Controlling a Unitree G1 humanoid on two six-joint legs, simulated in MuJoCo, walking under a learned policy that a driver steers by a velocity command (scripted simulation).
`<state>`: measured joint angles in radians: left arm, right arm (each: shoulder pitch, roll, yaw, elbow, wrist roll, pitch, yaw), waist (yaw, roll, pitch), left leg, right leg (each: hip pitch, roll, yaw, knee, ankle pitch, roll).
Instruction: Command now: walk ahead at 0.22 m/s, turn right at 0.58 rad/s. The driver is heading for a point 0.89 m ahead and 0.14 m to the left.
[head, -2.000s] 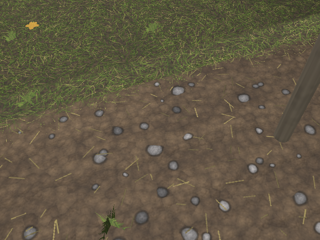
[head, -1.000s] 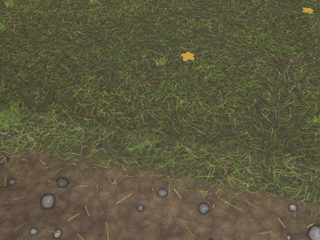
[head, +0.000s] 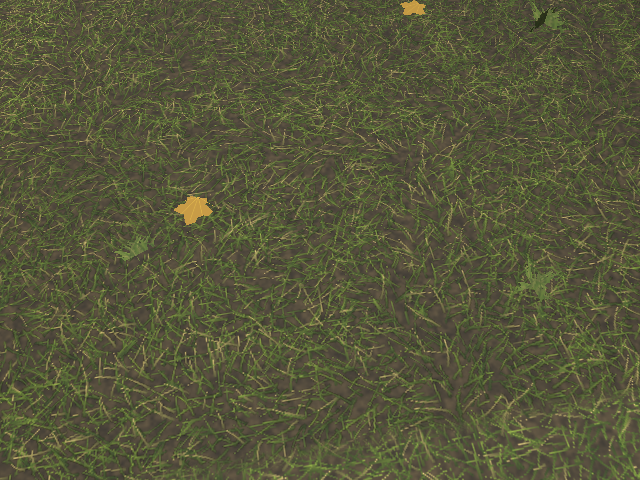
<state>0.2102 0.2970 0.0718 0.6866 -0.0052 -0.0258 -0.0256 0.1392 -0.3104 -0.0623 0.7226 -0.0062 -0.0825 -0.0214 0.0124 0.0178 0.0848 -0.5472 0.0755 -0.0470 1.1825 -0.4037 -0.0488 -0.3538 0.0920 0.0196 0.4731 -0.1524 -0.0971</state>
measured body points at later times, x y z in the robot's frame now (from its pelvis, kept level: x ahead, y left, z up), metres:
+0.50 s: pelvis +0.14 +0.04 -0.01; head +0.16 +0.04 +0.44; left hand +0.29 +0.29 -0.12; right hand +0.28 -0.23 -0.11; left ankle +0.22 +0.14 -0.74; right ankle +0.08 -0.06 -0.74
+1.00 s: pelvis +0.34 +0.13 +0.00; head +0.37 +0.14 +0.45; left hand +0.38 +0.43 -0.11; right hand +0.54 -0.10 -0.10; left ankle +0.36 +0.20 -0.74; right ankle +0.32 -0.05 -0.65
